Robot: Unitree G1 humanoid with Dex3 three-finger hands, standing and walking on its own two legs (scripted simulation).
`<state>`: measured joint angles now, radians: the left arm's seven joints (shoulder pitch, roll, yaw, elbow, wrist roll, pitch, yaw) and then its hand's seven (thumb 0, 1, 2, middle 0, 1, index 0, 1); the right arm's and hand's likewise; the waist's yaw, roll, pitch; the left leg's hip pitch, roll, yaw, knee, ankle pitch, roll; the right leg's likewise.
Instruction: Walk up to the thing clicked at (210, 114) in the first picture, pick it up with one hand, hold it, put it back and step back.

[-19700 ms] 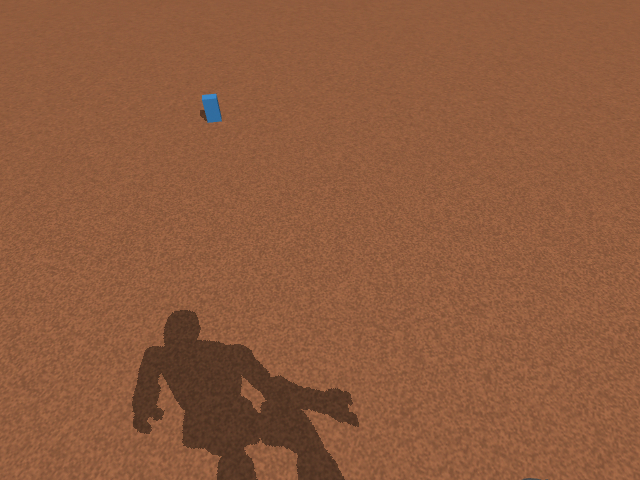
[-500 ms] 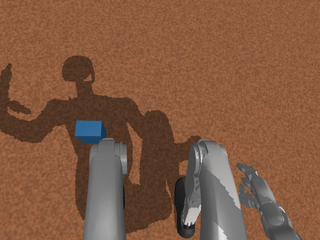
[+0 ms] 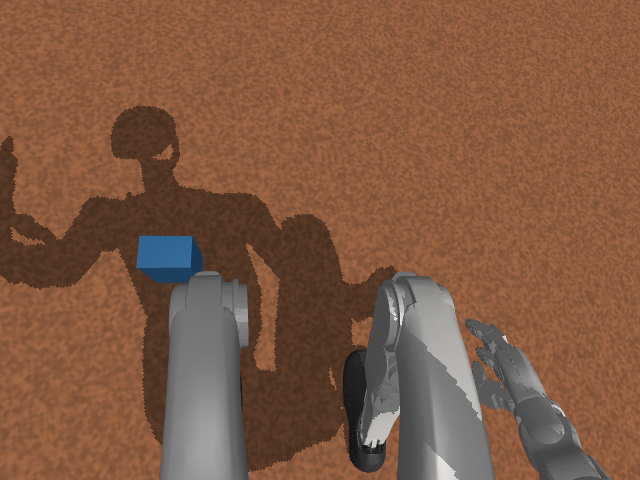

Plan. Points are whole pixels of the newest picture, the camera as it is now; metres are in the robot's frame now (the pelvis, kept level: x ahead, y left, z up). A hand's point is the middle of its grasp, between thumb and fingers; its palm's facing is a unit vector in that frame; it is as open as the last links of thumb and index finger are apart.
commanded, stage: approach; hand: left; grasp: from the side
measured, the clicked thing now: (173, 261) +0.38 +0.23 -0.28
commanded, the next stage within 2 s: close in in 0.22 s
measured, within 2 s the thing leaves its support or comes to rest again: neither
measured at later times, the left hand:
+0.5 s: hand (106, 264) +0.36 +0.31 -0.21, palm faces +0.09 -0.99 +0.05, open 17.5 cm
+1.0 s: hand (152, 261) +0.37 +0.25 -0.21, palm faces +0.07 -1.00 +0.02, open 17.6 cm
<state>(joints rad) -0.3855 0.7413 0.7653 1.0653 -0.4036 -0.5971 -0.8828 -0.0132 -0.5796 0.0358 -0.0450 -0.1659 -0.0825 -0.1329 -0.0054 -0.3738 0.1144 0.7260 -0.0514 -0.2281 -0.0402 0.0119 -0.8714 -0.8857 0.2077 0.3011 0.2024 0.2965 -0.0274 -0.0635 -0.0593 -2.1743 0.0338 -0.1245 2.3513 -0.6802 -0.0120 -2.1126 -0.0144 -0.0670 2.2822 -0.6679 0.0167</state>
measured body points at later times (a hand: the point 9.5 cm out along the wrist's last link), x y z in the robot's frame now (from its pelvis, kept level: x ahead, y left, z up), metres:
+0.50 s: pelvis +0.00 +0.01 -0.07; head +0.22 +0.15 +0.30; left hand +0.35 +0.37 -0.21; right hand +0.21 -0.25 -0.12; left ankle +0.09 +0.13 -0.32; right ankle +0.11 -0.12 -0.32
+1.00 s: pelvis -0.01 +0.02 -0.07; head +0.18 +0.17 +0.30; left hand +0.36 +0.31 -0.21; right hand +0.17 -0.24 -0.11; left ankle +0.09 +0.13 -0.32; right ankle +0.11 -0.12 -0.32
